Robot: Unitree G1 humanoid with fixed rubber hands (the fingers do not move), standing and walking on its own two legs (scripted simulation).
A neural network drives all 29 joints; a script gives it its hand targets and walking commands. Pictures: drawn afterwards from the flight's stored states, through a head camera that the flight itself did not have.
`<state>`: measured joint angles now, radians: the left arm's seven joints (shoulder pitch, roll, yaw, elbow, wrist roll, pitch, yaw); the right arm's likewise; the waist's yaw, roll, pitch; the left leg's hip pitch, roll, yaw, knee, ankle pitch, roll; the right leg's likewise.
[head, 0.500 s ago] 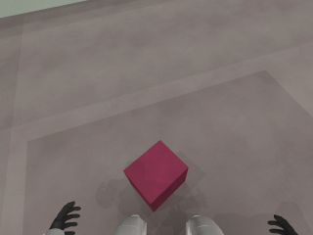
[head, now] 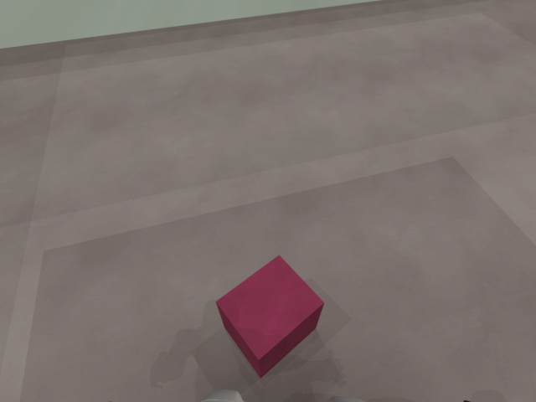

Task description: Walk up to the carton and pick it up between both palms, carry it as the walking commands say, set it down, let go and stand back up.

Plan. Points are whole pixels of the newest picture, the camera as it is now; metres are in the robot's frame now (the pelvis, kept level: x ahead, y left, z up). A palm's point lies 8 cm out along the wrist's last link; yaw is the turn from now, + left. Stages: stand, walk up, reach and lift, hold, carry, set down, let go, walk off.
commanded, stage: walk up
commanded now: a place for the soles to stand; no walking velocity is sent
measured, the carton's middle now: (270, 316) +0.45 +0.03 -0.63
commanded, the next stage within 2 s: none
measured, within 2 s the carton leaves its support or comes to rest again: neither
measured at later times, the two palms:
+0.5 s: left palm out of the picture +0.06 +0.17 -0.13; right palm out of the picture +0.12 -0.50 -0.10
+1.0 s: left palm out of the picture +0.03 +0.02 -0.14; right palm out of the picture +0.34 -0.56 -0.15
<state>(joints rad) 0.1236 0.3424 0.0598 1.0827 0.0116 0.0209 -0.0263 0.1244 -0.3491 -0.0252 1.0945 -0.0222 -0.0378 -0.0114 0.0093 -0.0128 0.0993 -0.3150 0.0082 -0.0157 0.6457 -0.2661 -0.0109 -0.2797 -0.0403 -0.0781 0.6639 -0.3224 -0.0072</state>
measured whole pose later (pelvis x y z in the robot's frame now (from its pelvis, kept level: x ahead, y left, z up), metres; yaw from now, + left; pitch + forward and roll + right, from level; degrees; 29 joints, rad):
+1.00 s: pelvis +0.11 -0.31 -0.05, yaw +28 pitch -5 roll +0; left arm 0.21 0.38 0.11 0.82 0.02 0.01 -0.03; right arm 0.23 -0.44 -0.07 0.89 -0.03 -0.03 -0.05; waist 0.03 0.03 0.14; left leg -0.55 0.00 -0.08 1.20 -0.52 0.02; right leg -0.52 -0.08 -0.05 1.04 -0.42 0.01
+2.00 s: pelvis +0.10 -0.21 -0.03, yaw +41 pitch -2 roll -1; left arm 0.25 0.39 0.04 1.02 0.01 -0.04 0.02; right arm 0.08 -0.36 -0.06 0.96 -0.02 -0.01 0.01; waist 0.05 0.03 0.13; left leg -0.50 -0.01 0.08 0.88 -0.34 0.08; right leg -0.38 -0.05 0.03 0.89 -0.47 0.04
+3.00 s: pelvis +0.14 -0.23 +0.02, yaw +35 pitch -1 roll +1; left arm 0.03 0.30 0.01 1.13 0.00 -0.02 -0.01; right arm 0.05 -0.31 -0.02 1.16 0.00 -0.02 0.02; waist -0.01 0.01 0.10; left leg -0.22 0.04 0.12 0.40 -0.16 0.01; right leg -0.20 0.00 0.01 0.45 -0.23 -0.01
